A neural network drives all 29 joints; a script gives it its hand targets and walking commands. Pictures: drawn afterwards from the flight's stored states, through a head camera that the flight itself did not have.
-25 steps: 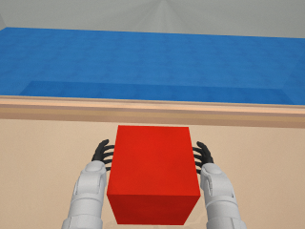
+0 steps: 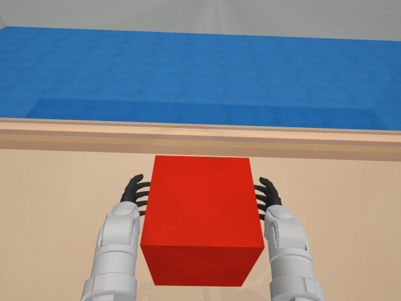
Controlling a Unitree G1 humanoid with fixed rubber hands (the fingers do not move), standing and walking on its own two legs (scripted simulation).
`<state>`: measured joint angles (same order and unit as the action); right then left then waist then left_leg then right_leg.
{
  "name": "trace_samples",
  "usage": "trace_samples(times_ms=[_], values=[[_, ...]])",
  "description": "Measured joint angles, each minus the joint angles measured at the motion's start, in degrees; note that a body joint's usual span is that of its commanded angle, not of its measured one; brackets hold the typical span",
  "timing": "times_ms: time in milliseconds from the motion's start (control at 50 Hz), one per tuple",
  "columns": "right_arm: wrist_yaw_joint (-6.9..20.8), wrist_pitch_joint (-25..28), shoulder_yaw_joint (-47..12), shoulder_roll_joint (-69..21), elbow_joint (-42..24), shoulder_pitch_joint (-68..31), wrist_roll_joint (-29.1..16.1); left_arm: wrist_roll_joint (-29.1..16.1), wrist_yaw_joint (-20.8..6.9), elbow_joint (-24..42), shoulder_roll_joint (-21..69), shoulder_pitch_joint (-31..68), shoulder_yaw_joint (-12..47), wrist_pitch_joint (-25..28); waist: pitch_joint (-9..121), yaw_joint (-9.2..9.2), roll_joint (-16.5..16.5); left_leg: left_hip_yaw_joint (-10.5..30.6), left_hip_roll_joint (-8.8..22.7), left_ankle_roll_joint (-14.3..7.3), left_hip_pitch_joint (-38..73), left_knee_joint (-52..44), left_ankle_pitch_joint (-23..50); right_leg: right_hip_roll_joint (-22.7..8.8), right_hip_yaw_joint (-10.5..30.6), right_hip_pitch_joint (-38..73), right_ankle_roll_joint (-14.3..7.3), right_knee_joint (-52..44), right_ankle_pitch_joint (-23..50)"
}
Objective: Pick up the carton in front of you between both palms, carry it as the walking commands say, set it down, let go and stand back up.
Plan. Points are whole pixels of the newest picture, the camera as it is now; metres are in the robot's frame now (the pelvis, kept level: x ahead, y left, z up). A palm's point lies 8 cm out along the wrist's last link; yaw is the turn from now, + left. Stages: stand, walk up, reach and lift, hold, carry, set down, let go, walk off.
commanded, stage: reach and lift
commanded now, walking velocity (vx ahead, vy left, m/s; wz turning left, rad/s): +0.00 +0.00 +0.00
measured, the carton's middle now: (200, 224) +0.31 +0.00 -0.04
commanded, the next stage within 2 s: hold in 0.46 s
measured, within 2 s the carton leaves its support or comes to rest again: neither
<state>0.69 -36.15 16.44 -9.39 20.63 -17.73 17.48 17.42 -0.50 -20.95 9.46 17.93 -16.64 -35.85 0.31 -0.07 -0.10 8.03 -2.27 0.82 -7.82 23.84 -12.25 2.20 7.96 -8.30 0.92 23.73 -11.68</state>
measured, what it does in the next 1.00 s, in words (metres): stands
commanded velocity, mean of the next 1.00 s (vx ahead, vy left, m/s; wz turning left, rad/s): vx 0.00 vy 0.00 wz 0.00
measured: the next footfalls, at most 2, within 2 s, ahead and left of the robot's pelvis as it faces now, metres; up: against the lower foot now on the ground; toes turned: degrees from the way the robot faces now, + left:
left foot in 1.92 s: +0.32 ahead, +0.11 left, +0.00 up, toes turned +10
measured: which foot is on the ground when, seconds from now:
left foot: down 0.00-1.00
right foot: down 0.00-1.00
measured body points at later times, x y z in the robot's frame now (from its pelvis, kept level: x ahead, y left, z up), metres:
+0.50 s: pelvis +0.01 +0.00 +0.00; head -0.03 +0.00 +0.45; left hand +0.31 +0.15 +0.04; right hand +0.31 -0.15 +0.03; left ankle +0.01 +0.13 -0.74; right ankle +0.02 -0.13 -0.74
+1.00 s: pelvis +0.00 +0.00 +0.00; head -0.05 +0.00 +0.45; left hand +0.30 +0.15 +0.05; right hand +0.30 -0.15 +0.05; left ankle +0.01 +0.13 -0.74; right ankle +0.02 -0.13 -0.74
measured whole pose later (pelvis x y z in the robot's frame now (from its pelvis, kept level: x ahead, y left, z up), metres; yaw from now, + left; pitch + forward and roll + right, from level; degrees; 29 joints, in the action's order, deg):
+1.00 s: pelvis +0.00 +0.00 +0.00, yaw +0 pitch -7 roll +0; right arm 1.0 -43.2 14.9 -9.3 15.1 -17.5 17.1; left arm 17.0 -0.8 -15.5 9.4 17.8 -15.2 -42.9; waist -0.8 0.0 -0.2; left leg 7.8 -2.0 0.7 -2.4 20.9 -11.1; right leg 1.9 7.5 -2.8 0.8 20.6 -10.5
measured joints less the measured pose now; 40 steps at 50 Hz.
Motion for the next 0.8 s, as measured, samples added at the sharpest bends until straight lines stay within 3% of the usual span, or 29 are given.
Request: trace_samples(times_ms=[600,800], values=[[-0.7,-6.1,-4.6,0.9,-7.9,3.7,-2.3,-2.3,0.6,7.8,-0.9,-3.6,4.5,-6.0,0.4,0.02,0.0,0.0,0.3,-0.2,5.5,-4.2,1.1,-0.3,-0.3,5.5,-0.2,-4.3,1.0],[0.1,-7.7,-2.8,0.4,-6.1,1.5,-0.8,-0.9,-0.1,6.1,-0.4,-1.5,2.7,-7.7,-0.6,0.05,-0.1,-0.2,0.3,-0.1,6.0,-3.6,1.2,-0.3,-0.4,6.1,-0.1,-3.7,1.2]])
